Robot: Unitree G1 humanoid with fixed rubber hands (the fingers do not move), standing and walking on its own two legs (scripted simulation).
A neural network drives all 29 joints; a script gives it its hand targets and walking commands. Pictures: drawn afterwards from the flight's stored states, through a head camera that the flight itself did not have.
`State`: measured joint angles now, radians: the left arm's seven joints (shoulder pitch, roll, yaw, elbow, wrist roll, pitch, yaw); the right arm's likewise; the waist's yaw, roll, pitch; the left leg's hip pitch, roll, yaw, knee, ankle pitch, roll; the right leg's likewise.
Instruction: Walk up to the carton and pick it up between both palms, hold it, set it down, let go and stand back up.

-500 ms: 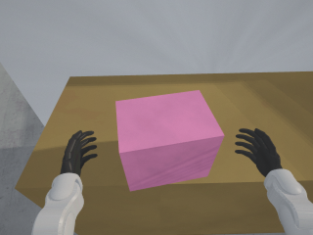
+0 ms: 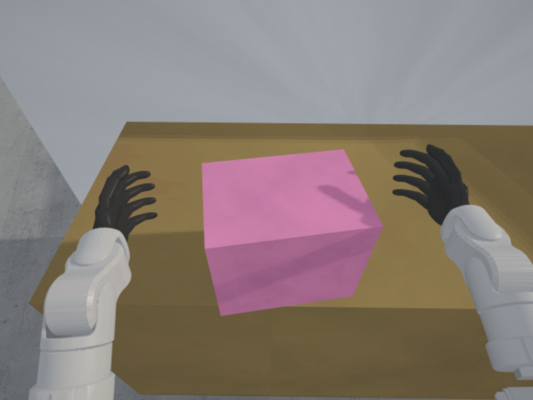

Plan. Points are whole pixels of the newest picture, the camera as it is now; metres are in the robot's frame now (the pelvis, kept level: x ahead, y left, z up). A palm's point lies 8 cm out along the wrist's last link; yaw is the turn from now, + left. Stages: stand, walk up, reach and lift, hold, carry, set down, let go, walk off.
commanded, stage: reach and lift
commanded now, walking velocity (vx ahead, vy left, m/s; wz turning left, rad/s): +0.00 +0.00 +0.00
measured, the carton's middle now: (281, 233) +0.40 +0.02 +0.03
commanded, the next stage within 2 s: none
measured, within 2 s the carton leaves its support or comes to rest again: neither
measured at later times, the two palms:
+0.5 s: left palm (123, 222) +0.33 +0.24 +0.12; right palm (422, 192) +0.42 -0.19 +0.13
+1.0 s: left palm (162, 244) +0.33 +0.20 +0.06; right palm (396, 224) +0.40 -0.16 +0.06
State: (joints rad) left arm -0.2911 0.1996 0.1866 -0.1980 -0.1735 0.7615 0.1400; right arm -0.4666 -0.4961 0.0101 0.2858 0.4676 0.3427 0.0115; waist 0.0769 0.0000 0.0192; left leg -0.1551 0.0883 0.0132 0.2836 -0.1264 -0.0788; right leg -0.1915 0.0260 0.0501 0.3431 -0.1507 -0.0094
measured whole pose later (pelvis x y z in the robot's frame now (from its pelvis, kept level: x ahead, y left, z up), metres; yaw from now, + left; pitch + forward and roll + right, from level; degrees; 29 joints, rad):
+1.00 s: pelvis +0.00 +0.01 +0.00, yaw +0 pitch +6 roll +0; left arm -0.41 0.01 0.10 0.46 -0.04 0.18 0.16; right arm -0.58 -0.34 0.04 0.85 0.28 -0.10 0.05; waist 0.11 0.02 -0.05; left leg -0.31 0.08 0.00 0.35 -0.14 -0.07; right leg -0.31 0.02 0.04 0.34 -0.13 0.00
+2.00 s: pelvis +0.00 +0.00 +0.00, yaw +1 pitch +3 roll -1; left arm -0.41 -0.05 0.15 0.45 0.07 0.14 0.22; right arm -0.59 -0.20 0.03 0.84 0.23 -0.08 -0.07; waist 0.08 0.01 -0.01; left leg -0.25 0.10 -0.02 0.34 -0.15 -0.08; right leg -0.23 0.03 0.02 0.31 -0.13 -0.01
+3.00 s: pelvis +0.01 +0.01 +0.00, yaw +3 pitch +1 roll +0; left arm -0.39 -0.11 0.25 0.35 0.24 0.16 0.10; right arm -0.49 -0.10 -0.10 0.74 0.04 -0.15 -0.08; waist 0.04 -0.02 0.00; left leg -0.17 0.07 -0.02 0.27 -0.12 -0.07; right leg -0.16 0.01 -0.01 0.27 -0.13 0.00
